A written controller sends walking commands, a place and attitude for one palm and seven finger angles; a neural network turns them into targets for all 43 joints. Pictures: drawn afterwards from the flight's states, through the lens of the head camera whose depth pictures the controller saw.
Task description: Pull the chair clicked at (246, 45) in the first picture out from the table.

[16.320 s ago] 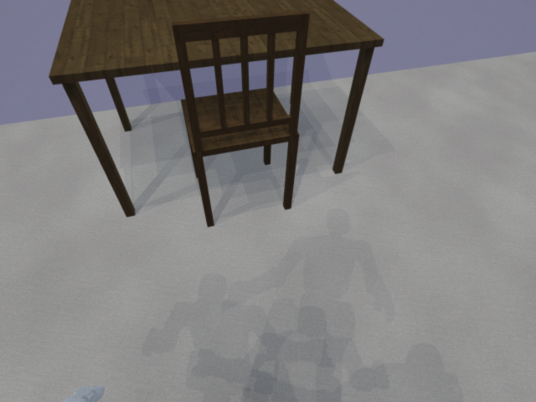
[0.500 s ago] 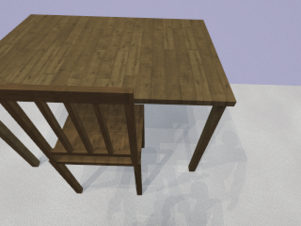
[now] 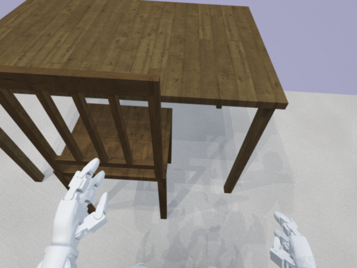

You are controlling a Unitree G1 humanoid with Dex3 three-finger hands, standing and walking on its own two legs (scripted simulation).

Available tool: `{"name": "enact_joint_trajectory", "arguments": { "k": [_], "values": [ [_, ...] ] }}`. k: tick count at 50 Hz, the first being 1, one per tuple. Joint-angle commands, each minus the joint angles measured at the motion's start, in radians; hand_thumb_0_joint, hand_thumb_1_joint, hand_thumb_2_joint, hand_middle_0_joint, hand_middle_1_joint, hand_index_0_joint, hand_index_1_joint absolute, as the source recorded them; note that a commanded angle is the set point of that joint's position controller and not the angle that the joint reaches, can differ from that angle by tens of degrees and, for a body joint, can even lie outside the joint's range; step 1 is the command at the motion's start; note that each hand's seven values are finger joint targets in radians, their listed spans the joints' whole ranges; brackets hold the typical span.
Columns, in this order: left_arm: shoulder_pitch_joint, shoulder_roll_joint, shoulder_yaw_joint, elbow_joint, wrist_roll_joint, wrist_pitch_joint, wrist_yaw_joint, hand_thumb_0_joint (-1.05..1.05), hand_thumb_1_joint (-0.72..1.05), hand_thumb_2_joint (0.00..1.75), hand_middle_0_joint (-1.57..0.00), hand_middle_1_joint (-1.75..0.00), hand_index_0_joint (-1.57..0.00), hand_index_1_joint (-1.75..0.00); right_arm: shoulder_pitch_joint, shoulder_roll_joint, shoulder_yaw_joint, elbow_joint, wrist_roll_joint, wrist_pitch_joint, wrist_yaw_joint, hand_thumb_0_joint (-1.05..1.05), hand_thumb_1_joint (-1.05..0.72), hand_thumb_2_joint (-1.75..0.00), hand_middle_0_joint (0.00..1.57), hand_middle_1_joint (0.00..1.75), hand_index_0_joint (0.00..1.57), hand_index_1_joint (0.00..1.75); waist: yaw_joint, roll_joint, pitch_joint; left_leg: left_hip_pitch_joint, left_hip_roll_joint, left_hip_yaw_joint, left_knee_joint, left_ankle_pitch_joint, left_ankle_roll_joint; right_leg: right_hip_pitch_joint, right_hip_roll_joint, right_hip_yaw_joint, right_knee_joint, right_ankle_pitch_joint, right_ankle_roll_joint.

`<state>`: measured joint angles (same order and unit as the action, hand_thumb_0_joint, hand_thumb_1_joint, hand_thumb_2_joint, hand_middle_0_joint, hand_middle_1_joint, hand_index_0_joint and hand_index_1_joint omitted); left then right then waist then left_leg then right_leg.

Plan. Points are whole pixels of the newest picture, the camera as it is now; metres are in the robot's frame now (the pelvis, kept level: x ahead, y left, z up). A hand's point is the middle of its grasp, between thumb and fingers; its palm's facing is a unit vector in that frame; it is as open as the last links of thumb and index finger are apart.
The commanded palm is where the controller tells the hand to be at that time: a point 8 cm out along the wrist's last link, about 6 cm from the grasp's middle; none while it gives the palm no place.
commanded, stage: raise the hand toward the chair's back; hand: left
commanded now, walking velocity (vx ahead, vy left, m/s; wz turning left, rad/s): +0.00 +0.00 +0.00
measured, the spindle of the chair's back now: (92, 131) +0.48 +0.27 -0.02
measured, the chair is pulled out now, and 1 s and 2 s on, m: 0.00 0.00 0.00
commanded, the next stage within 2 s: aim the fingers beside a spindle in 1.80 s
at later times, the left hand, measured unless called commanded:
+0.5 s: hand (94, 229) +0.21 +0.19 +0.00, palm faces -0.02 -1.00 -0.04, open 12.5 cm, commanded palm +0.17 +0.24 +0.00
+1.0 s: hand (81, 219) +0.22 +0.21 +0.01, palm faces -0.01 -1.00 -0.05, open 16.4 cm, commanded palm +0.20 +0.27 +0.01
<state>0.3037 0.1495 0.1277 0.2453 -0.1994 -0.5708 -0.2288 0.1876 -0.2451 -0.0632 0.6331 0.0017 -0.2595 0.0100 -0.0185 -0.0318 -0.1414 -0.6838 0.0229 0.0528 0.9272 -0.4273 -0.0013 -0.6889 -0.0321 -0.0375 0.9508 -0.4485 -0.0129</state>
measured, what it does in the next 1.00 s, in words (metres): stands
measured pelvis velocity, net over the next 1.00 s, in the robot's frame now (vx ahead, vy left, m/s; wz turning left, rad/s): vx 0.00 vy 0.01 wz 0.02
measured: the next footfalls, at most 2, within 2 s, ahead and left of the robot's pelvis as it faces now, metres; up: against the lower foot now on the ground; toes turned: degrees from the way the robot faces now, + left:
none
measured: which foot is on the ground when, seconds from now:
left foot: down 0.00-1.00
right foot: down 0.00-1.00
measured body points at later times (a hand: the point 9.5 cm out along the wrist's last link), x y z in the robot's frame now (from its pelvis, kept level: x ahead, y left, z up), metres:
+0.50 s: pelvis -0.02 +0.00 -0.04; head +0.06 +0.00 +0.40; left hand +0.20 +0.24 +0.00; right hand +0.15 -0.22 -0.14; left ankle +0.02 +0.12 -0.69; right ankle +0.01 -0.11 -0.69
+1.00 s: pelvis +0.00 +0.01 -0.03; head +0.07 +0.03 +0.41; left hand +0.21 +0.27 +0.01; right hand +0.20 -0.21 -0.10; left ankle +0.02 +0.12 -0.69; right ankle +0.01 -0.11 -0.69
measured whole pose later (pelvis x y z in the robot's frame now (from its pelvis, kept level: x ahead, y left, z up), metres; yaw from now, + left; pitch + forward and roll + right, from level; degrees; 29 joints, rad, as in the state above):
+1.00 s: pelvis +0.00 +0.01 -0.03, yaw +1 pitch +16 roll -3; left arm 0.35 0.26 0.18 0.01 -0.26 -0.37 -0.29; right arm 0.20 -0.22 0.01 0.51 0.02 -0.19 -0.04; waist -0.01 0.02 -0.15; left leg -0.92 0.03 -0.02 1.16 -0.52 0.02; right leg -0.87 -0.02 -0.10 1.10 -0.51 0.00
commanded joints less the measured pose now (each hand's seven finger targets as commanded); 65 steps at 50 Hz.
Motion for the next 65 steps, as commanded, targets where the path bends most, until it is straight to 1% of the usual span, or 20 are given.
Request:
{"name": "enact_joint_trajectory", "arguments": {
  "k": [1, 2, 4, 5, 7, 9, 11, 15, 19, 21, 24, 27, 29, 32, 34, 45, 48, 54, 57, 65],
  "values": [
    [0.166, 0.129, 0.08, -0.154, -0.065, -0.073, -0.136, 0.0, 0.53, 0.74, -0.16, -0.24, -0.16, -0.24, -0.102, -0.127, -0.045, -0.262, 0.024, -0.028, 0.01, 0.0, -0.9, -0.9, 0.2, 0.3, 0.2, 0.3, 0.081, 0.022, -0.159, -0.124, -0.054, 0.003, 0.063, 0.102, 0.006, -0.009, 0.015, 0.033, 0.017, 0.093, -0.015],
    [0.128, 0.155, 0.11, -0.211, -0.084, -0.042, -0.126, 0.0, 0.5, 0.73, -0.16, -0.24, -0.16, -0.24, -0.095, -0.128, -0.042, -0.285, 0.028, -0.02, -0.002, 0.0, -0.9, -0.9, 0.2, 0.3, 0.2, 0.3, 0.077, 0.013, -0.183, -0.137, -0.051, -0.008, 0.069, 0.065, 0.01, -0.02, 0.019, 0.036, 0.01, 0.029, -0.011],
    [-0.005, 0.162, 0.093, -0.367, -0.101, -0.028, -0.095, 0.0, 0.46, 0.71, -0.16, -0.23, -0.16, -0.23, -0.09, -0.119, -0.028, -0.307, 0.031, -0.02, -0.024, 0.0, -0.9, -0.9, 0.2, 0.3, 0.2, 0.3, 0.04, 0.053, -0.152, -0.171, -0.04, -0.035, 0.096, -0.044, 0.021, -0.107, 0.024, 0.076, -0.019, -0.156, -0.005],
    [-0.052, 0.195, 0.102, -0.474, -0.095, -0.034, -0.073, 0.0, 0.43, 0.7, -0.15, -0.23, -0.15, -0.23, -0.066, -0.12, -0.029, -0.303, 0.027, -0.022, -0.034, 0.0, -0.9, -0.9, 0.2, 0.3, 0.2, 0.3, 0.03, 0.104, -0.202, -0.14, -0.032, -0.042, 0.114, -0.016, 0.028, -0.098, 0.024, 0.087, -0.017, -0.128, -0.009],
    [-0.038, 0.185, 0.072, -0.57, -0.073, -0.043, -0.041, 0.0, 0.39, 0.68, -0.15, -0.22, -0.15, -0.22, -0.026, -0.106, -0.019, -0.288, 0.02, -0.023, -0.048, 0.0, -0.9, -0.9, 0.2, 0.3, 0.2, 0.3, 0.008, 0.13, -0.248, -0.107, -0.021, -0.055, 0.139, 0.05, 0.035, -0.094, 0.032, 0.075, 0.004, -0.026, -0.012],
    [-0.097, 0.174, 0.021, -0.578, -0.056, -0.04, -0.045, 0.0, 0.34, 0.66, -0.14, -0.21, -0.14, -0.21, -0.007, -0.113, -0.007, -0.259, 0.013, -0.026, -0.059, 0.0, -0.9, -0.9, 0.2, 0.3, 0.2, 0.3, -0.041, 0.099, -0.207, -0.125, -0.011, -0.075, 0.168, 0.054, 0.039, -0.152, 0.045, 0.057, 0.023, -0.004, -0.01],
    [-0.084, 0.174, 0.015, -0.519, -0.054, -0.013, -0.068, 0.0, 0.29, 0.64, -0.14, -0.2, -0.14, -0.2, -0.006, -0.116, -0.002, -0.234, 0.015, -0.03, -0.068, 0.0, -0.9, -0.9, 0.2, 0.3, 0.2, 0.3, -0.05, 0.093, -0.191, -0.157, -0.008, -0.083, 0.186, 0.042, 0.039, -0.169, 0.044, 0.054, 0.022, -0.018, -0.008],
    [0.02, 0.195, 0.069, -0.401, -0.079, 0.108, -0.126, 0.0, 0.2, 0.6, -0.13, -0.19, -0.13, -0.19, -0.021, -0.114, 0.001, -0.235, 0.031, -0.018, -0.075, 0.0, -0.9, -0.9, 0.2, 0.3, 0.2, 0.3, -0.007, 0.061, -0.232, -0.188, -0.016, -0.08, 0.172, 0.056, 0.036, -0.09, 0.041, 0.061, 0.0, -0.019, -0.004],
    [0.067, 0.238, 0.162, -0.402, -0.105, 0.19, -0.103, 0.0, 0.11, 0.56, -0.12, -0.18, -0.12, -0.18, -0.053, -0.092, 0.002, -0.251, 0.032, 0.002, -0.079, 0.0, -0.9, -0.9, 0.2, 0.3, 0.2, 0.3, 0.045, 0.048, -0.275, -0.178, -0.02, -0.078, 0.133, 0.103, 0.034, 0.002, 0.036, 0.055, -0.009, 0.013, -0.001],
    [0.075, 0.218, 0.166, -0.428, -0.109, 0.181, -0.08, 0.0, 0.06, 0.54, -0.12, -0.17, -0.12, -0.17, -0.043, -0.078, 0.002, -0.246, 0.029, 0.002, -0.076, 0.0, -0.9, -0.9, 0.2, 0.3, 0.2, 0.3, 0.042, 0.031, -0.281, -0.165, -0.019, -0.078, 0.12, 0.129, 0.032, 0.023, 0.031, 0.05, -0.013, 0.053, 0.004],
    [0.051, 0.204, 0.145, -0.402, -0.097, 0.143, -0.053, 0.0, -0.01, 0.51, -0.11, -0.16, -0.11, -0.16, -0.046, -0.08, 0.004, -0.231, 0.024, -0.002, -0.075, 0.0, -0.9, -0.9, 0.2, 0.3, 0.2, 0.3, 0.026, 0.023, -0.204, -0.174, -0.016, -0.085, 0.109, 0.102, 0.03, -0.039, 0.036, 0.031, -0.011, 0.017, 0.002],
    [0.057, 0.195, 0.124, -0.401, -0.091, 0.095, -0.054, 0.0, -0.08, 0.48, -0.1, -0.15, -0.1, -0.15, -0.024, -0.091, -0.002, -0.223, 0.024, -0.015, -0.073, 0.0, -0.9, -0.9, 0.2, 0.3, 0.2, 0.3, 0.014, 0.027, -0.214, -0.157, -0.017, -0.083, 0.103, 0.088, 0.031, -0.059, 0.034, 0.025, -0.01, 0.001, 0.001],
    [0.051, 0.205, 0.119, -0.372, -0.089, 0.087, -0.069, 0.0, -0.13, 0.46, -0.1, -0.14, -0.1, -0.14, -0.018, -0.102, -0.002, -0.223, 0.026, -0.013, -0.073, 0.0, -0.9, -0.9, 0.2, 0.3, 0.2, 0.3, 0.008, 0.029, -0.181, -0.154, -0.015, -0.087, 0.097, 0.079, 0.032, -0.085, 0.041, 0.012, -0.003, -0.008, -0.005],
    [0.036, 0.209, 0.115, -0.42, -0.093, 0.072, -0.074, 0.0, -0.2, 0.43, -0.09, -0.13, -0.09, -0.13, -0.004, -0.11, -0.003, -0.228, 0.026, -0.018, -0.073, 0.0, -0.9, -0.9, 0.2, 0.3, 0.2, 0.3, 0.008, 0.077, -0.225, -0.108, -0.017, -0.087, 0.08, 0.088, 0.033, -0.086, 0.04, -0.003, 0.006, 0.019, -0.006],
    [0.035, 0.231, 0.137, -0.417, -0.094, 0.076, -0.071, 0.0, -0.24, 0.41, -0.09, -0.12, -0.09, -0.12, 0.001, -0.114, -0.004, -0.229, 0.025, -0.013, -0.073, 0.0, -0.9, -0.9, 0.2, 0.3, 0.2, 0.3, 0.015, 0.079, -0.231, -0.093, -0.016, -0.092, 0.074, 0.111, 0.031, -0.077, 0.047, -0.015, 0.017, 0.046, -0.011],
    [0.025, 0.22, 0.12, -0.441, -0.076, 0.119, -0.061, 0.0, -0.5, 0.3, -0.06, -0.08, -0.06, -0.08, 0.013, -0.121, 0.004, -0.251, 0.022, 0.022, -0.061, 0.0, -0.9, -0.9, 0.2, 0.3, 0.2, 0.3, -0.001, 0.137, -0.228, -0.01, -0.01, -0.102, 0.048, 0.196, 0.02, -0.09, 0.055, -0.048, 0.023, 0.14, -0.012],
    [0.005, 0.224, 0.131, -0.422, -0.082, 0.133, -0.063, 0.0, -0.5, 0.3, -0.06, -0.08, -0.06, -0.08, 0.016, -0.123, 0.008, -0.255, 0.023, 0.028, -0.061, 0.0, -0.9, -0.9, 0.2, 0.3, 0.2, 0.3, -0.006, 0.099, -0.216, -0.021, -0.011, -0.106, 0.042, 0.176, 0.019, -0.083, 0.056, -0.051, 0.012, 0.13, -0.009],
    [-0.036, 0.252, 0.152, -0.426, -0.085, 0.131, -0.075, 0.0, -0.5, 0.3, -0.06, -0.08, -0.06, -0.08, 0.016, -0.127, 0.015, -0.255, 0.022, 0.028, -0.062, 0.0, -0.9, -0.9, 0.2, 0.3, 0.2, 0.3, -0.001, 0.124, -0.235, -0.002, -0.01, -0.107, 0.042, 0.204, 0.018, -0.072, 0.057, -0.048, 0.011, 0.147, -0.013],
    [-0.047, 0.247, 0.155, -0.402, -0.095, 0.136, -0.085, 0.0, -0.5, 0.3, -0.06, -0.08, -0.06, -0.08, 0.023, -0.129, 0.017, -0.251, 0.024, 0.027, -0.063, 0.0, -0.9, -0.9, 0.2, 0.3, 0.2, 0.3, -0.008, 0.094, -0.231, -0.004, -0.01, -0.107, 0.037, 0.207, 0.018, -0.06, 0.055, -0.05, 0.001, 0.156, -0.01],
    [-0.072, 0.268, 0.183, -0.384, -0.109, 0.133, -0.097, 0.0, -0.5, 0.3, -0.06, -0.08, -0.06, -0.08, 0.025, -0.133, 0.015, -0.237, 0.027, 0.017, -0.064, 0.0, -0.9, -0.9, 0.2, 0.3, 0.2, 0.3, -0.003, 0.105, -0.246, 0.016, -0.012, -0.103, 0.026, 0.247, 0.018, -0.037, 0.051, -0.046, -0.01, 0.184, -0.009]
  ]
}}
